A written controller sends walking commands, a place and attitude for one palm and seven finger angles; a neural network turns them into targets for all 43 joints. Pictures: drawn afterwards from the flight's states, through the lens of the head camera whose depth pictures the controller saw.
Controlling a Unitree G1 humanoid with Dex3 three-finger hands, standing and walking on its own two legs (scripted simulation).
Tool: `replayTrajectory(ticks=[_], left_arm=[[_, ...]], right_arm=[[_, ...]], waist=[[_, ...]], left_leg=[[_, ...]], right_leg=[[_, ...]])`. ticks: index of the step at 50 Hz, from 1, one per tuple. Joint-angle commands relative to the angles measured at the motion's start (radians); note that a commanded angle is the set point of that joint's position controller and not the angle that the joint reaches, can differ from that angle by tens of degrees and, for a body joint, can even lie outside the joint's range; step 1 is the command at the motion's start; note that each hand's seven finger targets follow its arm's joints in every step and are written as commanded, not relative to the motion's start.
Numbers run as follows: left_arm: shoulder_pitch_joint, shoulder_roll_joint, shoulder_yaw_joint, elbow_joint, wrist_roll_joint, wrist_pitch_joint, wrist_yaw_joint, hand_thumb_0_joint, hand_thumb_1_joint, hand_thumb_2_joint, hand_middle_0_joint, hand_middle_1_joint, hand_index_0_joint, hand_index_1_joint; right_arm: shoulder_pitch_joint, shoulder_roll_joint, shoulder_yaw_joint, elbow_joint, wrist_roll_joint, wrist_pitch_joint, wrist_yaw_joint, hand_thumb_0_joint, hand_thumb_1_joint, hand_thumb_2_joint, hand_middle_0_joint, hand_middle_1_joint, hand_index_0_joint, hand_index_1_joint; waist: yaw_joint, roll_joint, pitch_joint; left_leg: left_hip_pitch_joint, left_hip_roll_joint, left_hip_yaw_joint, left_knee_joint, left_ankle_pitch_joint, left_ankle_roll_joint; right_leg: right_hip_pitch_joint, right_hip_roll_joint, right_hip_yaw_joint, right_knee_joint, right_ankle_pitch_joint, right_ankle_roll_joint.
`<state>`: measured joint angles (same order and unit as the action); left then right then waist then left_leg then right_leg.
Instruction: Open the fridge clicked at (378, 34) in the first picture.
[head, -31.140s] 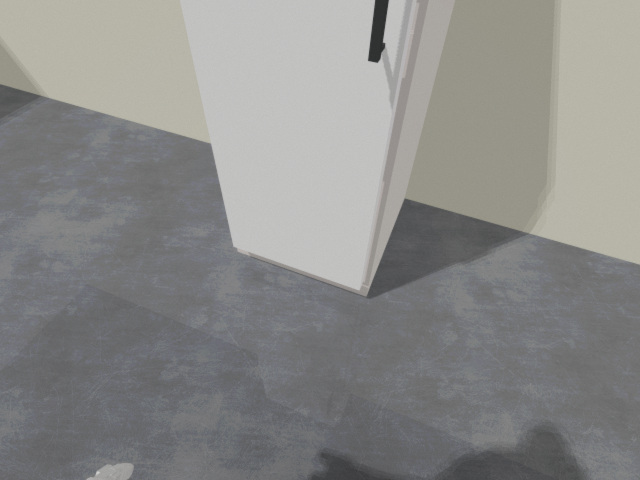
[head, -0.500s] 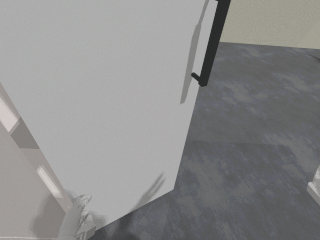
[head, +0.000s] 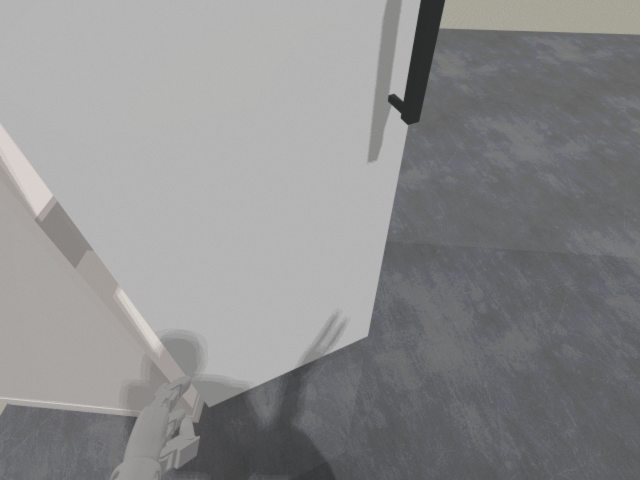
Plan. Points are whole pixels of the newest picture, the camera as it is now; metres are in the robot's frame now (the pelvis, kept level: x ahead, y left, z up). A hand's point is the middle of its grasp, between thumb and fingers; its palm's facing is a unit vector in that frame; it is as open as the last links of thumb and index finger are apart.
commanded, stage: step back with the hand held close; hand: right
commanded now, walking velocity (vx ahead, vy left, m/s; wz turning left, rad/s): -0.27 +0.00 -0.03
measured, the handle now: (416, 29) +0.59 -0.10 +0.27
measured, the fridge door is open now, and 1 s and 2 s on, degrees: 60 60 60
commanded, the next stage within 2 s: stop stepping back and stand still in 0.90 s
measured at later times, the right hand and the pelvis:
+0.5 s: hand out of the picture +0.15 -0.29 +0.18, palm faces +0.45 +0.77 -0.46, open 7.4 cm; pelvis -0.05 -0.01 +0.00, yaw -3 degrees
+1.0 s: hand out of the picture +0.07 -0.29 +0.17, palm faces +0.41 +0.82 -0.39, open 7.4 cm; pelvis -0.14 -0.02 +0.00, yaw +1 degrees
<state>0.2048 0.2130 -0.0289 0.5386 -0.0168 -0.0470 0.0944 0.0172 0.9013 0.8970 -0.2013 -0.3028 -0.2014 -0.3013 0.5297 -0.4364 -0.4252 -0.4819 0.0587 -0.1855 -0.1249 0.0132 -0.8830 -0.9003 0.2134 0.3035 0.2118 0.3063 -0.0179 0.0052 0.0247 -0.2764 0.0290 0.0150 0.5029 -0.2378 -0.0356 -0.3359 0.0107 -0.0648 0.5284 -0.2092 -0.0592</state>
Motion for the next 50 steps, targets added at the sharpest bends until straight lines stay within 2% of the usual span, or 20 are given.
replayTrajectory(ticks=[1, 7, 11, 14, 17, 18, 19, 22, 25, 28, 31, 33, 37, 39, 41, 45, 47, 48, 49, 50], left_arm=[[-0.086, 0.146, 0.059, -0.152, 0.003, -0.081, 0.008, 0.0, 0.9, 0.9, -0.2, -0.3, -0.2, -0.3], [-0.07, 0.143, 0.064, -0.143, 0.008, -0.11, 0.005, 0.0, 0.9, 0.9, -0.2, -0.3, -0.2, -0.3], [-0.056, 0.127, 0.061, -0.115, 0.021, -0.113, -0.004, 0.0, 0.9, 0.9, -0.2, -0.3, -0.2, -0.3], [-0.045, 0.12, 0.057, -0.089, 0.021, -0.11, -0.006, 0.0, 0.9, 0.9, -0.2, -0.3, -0.2, -0.3], [-0.076, 0.142, 0.059, -0.11, 0.015, -0.115, 0.0, 0.0, 0.9, 0.9, -0.2, -0.3, -0.2, -0.3], [-0.102, 0.162, 0.065, -0.124, 0.015, -0.127, 0.007, 0.0, 0.9, 0.9, -0.2, -0.3, -0.2, -0.3], [-0.098, 0.161, 0.069, -0.128, 0.019, -0.136, 0.007, 0.0, 0.9, 0.9, -0.2, -0.3, -0.2, -0.3], [-0.079, 0.141, 0.084, -0.118, 0.026, -0.148, -0.013, 0.0, 0.9, 0.9, -0.2, -0.3, -0.2, -0.3], [-0.079, 0.134, 0.073, -0.098, 0.025, -0.156, -0.025, 0.0, 0.9, 0.9, -0.2, -0.3, -0.2, -0.3], [-0.061, 0.139, 0.069, -0.055, 0.039, -0.141, -0.028, 0.0, 0.9, 0.9, -0.2, -0.3, -0.2, -0.3], [-0.068, 0.146, 0.077, -0.06, 0.026, -0.125, -0.02, 0.0, 0.9, 0.9, -0.2, -0.3, -0.2, -0.3], [-0.07, 0.134, 0.086, -0.078, 0.004, -0.109, -0.023, 0.0, 0.9, 0.9, -0.2, -0.3, -0.2, -0.3], [-0.131, 0.115, 0.079, -0.13, -0.005, -0.063, -0.026, 0.0, 0.9, 0.9, -0.2, -0.3, -0.2, -0.3], [-0.13, 0.103, 0.082, -0.114, -0.005, -0.059, -0.019, 0.0, 0.9, 0.9, -0.2, -0.3, -0.2, -0.3], [-0.137, 0.087, 0.069, -0.09, 0.02, -0.051, -0.015, 0.0, 0.9, 0.9, -0.2, -0.3, -0.2, -0.3], [-0.113, 0.109, 0.036, -0.074, 0.03, -0.051, 0.012, 0.0, 0.9, 0.9, -0.2, -0.3, -0.2, -0.3], [-0.09, 0.153, 0.063, -0.098, 0.01, -0.062, 0.014, 0.0, 0.9, 0.9, -0.2, -0.3, -0.2, -0.3], [-0.071, 0.149, 0.071, -0.104, -0.009, -0.072, 0.003, 0.0, 0.9, 0.9, -0.2, -0.3, -0.2, -0.3], [-0.074, 0.138, 0.076, -0.118, 0.015, -0.082, -0.009, 0.0, 0.9, 0.9, -0.2, -0.3, -0.2, -0.3], [-0.103, 0.144, 0.078, -0.127, 0.035, -0.098, -0.014, 0.0, 0.9, 0.9, -0.2, -0.3, -0.2, -0.3]], right_arm=[[-0.052, -0.127, -0.118, -0.192, -0.011, -0.072, -0.02, 0.0, -0.9, -0.9, 0.2, 0.3, 0.2, 0.3], [-0.104, -0.125, -0.119, -0.192, -0.027, -0.091, -0.021, 0.0, -0.9, -0.9, 0.2, 0.3, 0.2, 0.3], [-0.142, -0.139, -0.098, -0.216, -0.022, -0.104, -0.028, 0.0, -0.9, -0.9, 0.2, 0.3, 0.2, 0.3], [-0.15, -0.154, -0.1, -0.211, -0.019, -0.109, -0.044, 0.0, -0.9, -0.9, 0.2, 0.3, 0.2, 0.3], [-0.133, -0.162, -0.122, -0.242, -0.017, -0.124, -0.044, 0.0, -0.9, -0.9, 0.2, 0.3, 0.2, 0.3], [-0.119, -0.169, -0.147, -0.257, -0.027, -0.133, -0.04, 0.0, -0.9, -0.9, 0.2, 0.3, 0.2, 0.3], [-0.114, -0.17, -0.173, -0.262, -0.037, -0.144, -0.034, 0.0, -0.9, -0.9, 0.2, 0.3, 0.2, 0.3], [-0.031, -0.158, -0.179, -0.227, -0.03, -0.153, -0.016, 0.0, -0.9, -0.9, 0.2, 0.3, 0.2, 0.3], [0.028, -0.141, -0.132, -0.234, -0.003, -0.154, -0.006, 0.0, -0.9, -0.9, 0.2, 0.3, 0.2, 0.3], [-0.025, -0.162, -0.116, -0.23, -0.004, -0.161, -0.003, 0.0, -0.9, -0.9, 0.2, 0.3, 0.2, 0.3], [-0.081, -0.199, -0.136, -0.222, 0.007, -0.16, -0.006, 0.0, -0.9, -0.9, 0.2, 0.3, 0.2, 0.3], [-0.064, -0.194, -0.122, -0.247, 0.011, -0.138, -0.004, 0.0, -0.9, -0.9, 0.2, 0.3, 0.2, 0.3], [0.015, -0.226, -0.172, -0.216, 0.035, -0.106, -0.004, 0.0, -0.9, -0.9, 0.2, 0.3, 0.2, 0.3], [0.021, -0.243, -0.171, -0.217, 0.037, -0.106, -0.014, 0.0, -0.9, -0.9, 0.2, 0.3, 0.2, 0.3], [-0.009, -0.229, -0.153, -0.179, 0.015, -0.093, -0.021, 0.0, -0.9, -0.9, 0.2, 0.3, 0.2, 0.3], [-0.16, -0.195, -0.094, -0.158, -0.015, -0.088, -0.025, 0.0, -0.9, -0.9, 0.2, 0.3, 0.2, 0.3], [-0.168, -0.202, -0.093, -0.232, -0.016, -0.108, -0.027, 0.0, -0.9, -0.9, 0.2, 0.3, 0.2, 0.3], [-0.123, -0.195, -0.081, -0.226, -0.009, -0.119, -0.022, 0.0, -0.9, -0.9, 0.2, 0.3, 0.2, 0.3], [-0.024, -0.197, -0.113, -0.208, 0.003, -0.114, -0.021, 0.0, -0.9, -0.9, 0.2, 0.3, 0.2, 0.3], [-0.054, -0.197, -0.107, -0.312, 0.009, -0.114, -0.012, 0.0, -0.9, -0.9, 0.2, 0.3, 0.2, 0.3]], waist=[[-0.008, -0.146, -0.122], [-0.002, -0.072, -0.085], [0.013, 0.048, -0.059], [0.023, 0.064, -0.09], [0.016, -0.122, -0.081], [0.007, -0.287, -0.087], [-0.003, -0.338, -0.113], [-0.009, -0.216, -0.123], [-0.007, -0.209, -0.159], [-0.006, -0.191, -0.198], [-0.013, -0.134, -0.328], [-0.005, -0.002, -0.417], [0.005, 0.042, -0.24], [0.005, 0.151, -0.123], [0.003, 0.134, -0.026], [0.026, 0.004, -0.003], [-0.001, -0.156, -0.155], [-0.006, -0.153, -0.199], [-0.015, -0.238, -0.28], [-0.018, -0.318, -0.294]], left_leg=[[0.24, -0.016, -0.028, 0.101, 0.09, 0.019], [0.194, 0.004, -0.081, 0.055, -0.06, 0.037], [-0.111, 0.127, -0.221, -0.165, -0.262, 0.11], [-0.189, 0.174, -0.211, -0.173, -0.176, 0.126], [-0.103, 0.03, -0.075, -0.023, -0.211, 0.054], [0.085, -0.058, -0.014, 0.169, -0.154, 0.02], [0.227, -0.108, 0.0, 0.337, -0.1, 0.01], [0.16, -0.11, -0.008, 0.309, -0.172, 0.029], [0.09, -0.1, 0.015, 0.038, -0.182, 0.039], [0.094, -0.048, -0.041, -0.166, 0.063, 0.045], [0.046, -0.051, -0.035, -0.095, 0.229, 0.006], [0.002, -0.045, -0.046, -0.065, 0.33, -0.045], [-0.127, 0.044, -0.097, -0.182, 0.094, -0.008], [-0.335, 0.223, -0.265, -0.336, -0.11, 0.107], [-0.29, 0.31, -0.311, -0.28, 0.168, 0.215], [-0.015, 0.138, -0.129, -0.036, 0.634, 0.106], [0.053, -0.014, -0.066, 0.077, 0.407, 0.005], [0.029, -0.04, -0.069, 0.135, 0.123, -0.014], [-0.023, -0.078, -0.058, 0.22, -0.174, 0.014], [0.038, -0.104, -0.068, 0.358, -0.311, 0.021]], right_leg=[[-0.234, -0.18, 0.225, -0.242, -0.232, -0.041], [-0.328, -0.137, 0.213, -0.189, -0.453, -0.037], [-0.099, -0.05, 0.148, 0.029, -0.298, 0.018], [0.021, -0.03, 0.125, 0.113, -0.192, 0.032], [-0.08, -0.108, 0.253, -0.154, -0.322, 0.004], [-0.264, -0.207, 0.382, -0.348, -0.495, -0.035], [-0.395, -0.278, 0.477, -0.44, -0.605, -0.071], [-0.264, -0.26, 0.4, -0.367, -0.388, -0.082], [-0.041, -0.22, 0.337, -0.31, -0.145, -0.038], [0.109, -0.189, 0.264, -0.187, 0.254, 0.011], [0.326, -0.183, 0.185, -0.122, 0.564, 0.011], [0.453, -0.162, 0.138, -0.054, 0.664, -0.003], [0.239, -0.084, 0.076, -0.028, 0.075, 0.032], [0.183, 0.019, 0.064, 0.265, -0.094, 0.078], [-0.041, 0.013, 0.128, 0.505, -0.203, 0.08], [-0.052, -0.01, 0.09, -0.025, 0.006, 0.068], [0.09, -0.14, 0.182, -0.173, 0.567, 0.014], [0.172, -0.207, 0.213, -0.183, 0.64, -0.017], [0.195, -0.26, 0.345, -0.207, 0.645, -0.04], [0.09, -0.302, 0.428, -0.296, 0.433, -0.034]])
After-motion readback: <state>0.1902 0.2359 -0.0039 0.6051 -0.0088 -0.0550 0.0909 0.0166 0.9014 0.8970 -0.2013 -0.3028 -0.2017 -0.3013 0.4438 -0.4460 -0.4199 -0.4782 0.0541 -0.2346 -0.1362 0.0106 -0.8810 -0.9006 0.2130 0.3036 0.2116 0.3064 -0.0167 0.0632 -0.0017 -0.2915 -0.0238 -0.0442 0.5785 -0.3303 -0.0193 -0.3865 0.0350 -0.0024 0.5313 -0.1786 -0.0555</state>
